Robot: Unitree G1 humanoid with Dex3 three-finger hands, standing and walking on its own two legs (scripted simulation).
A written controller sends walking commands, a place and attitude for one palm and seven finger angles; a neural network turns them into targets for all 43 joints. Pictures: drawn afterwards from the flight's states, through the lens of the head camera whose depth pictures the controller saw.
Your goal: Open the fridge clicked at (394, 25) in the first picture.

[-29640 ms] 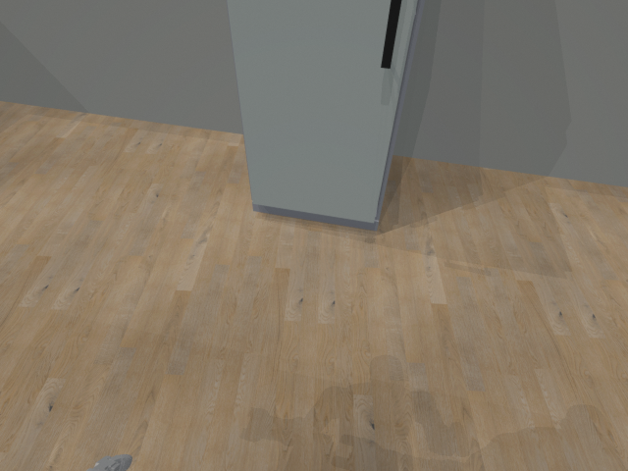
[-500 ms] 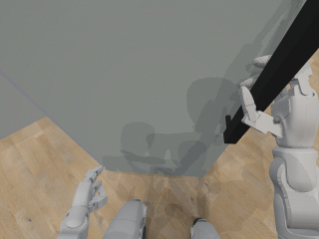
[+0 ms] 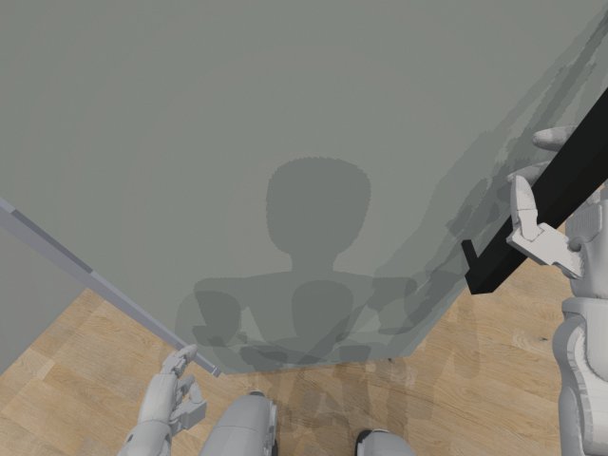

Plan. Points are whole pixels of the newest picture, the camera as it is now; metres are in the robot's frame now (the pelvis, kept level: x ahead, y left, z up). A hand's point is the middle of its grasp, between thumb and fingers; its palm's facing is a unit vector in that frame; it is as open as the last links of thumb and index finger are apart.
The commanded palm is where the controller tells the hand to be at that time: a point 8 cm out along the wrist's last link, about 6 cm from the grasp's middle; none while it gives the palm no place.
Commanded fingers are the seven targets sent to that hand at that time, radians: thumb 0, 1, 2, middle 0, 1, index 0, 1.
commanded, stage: walk backward, drawing the door open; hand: right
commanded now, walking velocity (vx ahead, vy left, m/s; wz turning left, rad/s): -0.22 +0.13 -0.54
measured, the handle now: (531, 190) +0.35 -0.19 +0.18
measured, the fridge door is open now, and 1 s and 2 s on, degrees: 53 79 75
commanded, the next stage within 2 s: stop walking and hold the door back in 0.62 s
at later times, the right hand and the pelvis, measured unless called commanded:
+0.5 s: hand (550, 379) +0.18 -0.16 +0.18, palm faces +0.53 +0.81 -0.24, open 7.0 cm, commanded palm +0.13 -0.20 +0.18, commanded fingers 0.00 -0.90 -0.90 0.45 1.40 0.45 1.40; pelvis -0.04 +0.13 -0.01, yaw -18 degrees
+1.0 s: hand out of the picture +0.11 -0.13 +0.18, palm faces +0.73 +0.65 -0.22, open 6.2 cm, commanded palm +0.08 -0.17 +0.17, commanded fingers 0.00 -0.90 -0.90 0.45 1.40 0.45 1.40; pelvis -0.10 +0.23 +0.00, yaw -29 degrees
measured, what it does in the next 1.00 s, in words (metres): steps to the left, turning right: left foot, then right foot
